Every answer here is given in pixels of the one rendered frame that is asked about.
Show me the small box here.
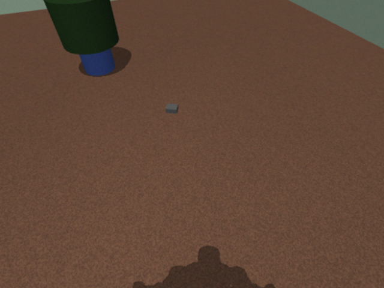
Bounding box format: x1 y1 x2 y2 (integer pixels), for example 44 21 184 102
166 103 178 113

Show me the potted plant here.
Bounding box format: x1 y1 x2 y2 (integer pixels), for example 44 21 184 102
44 0 119 76

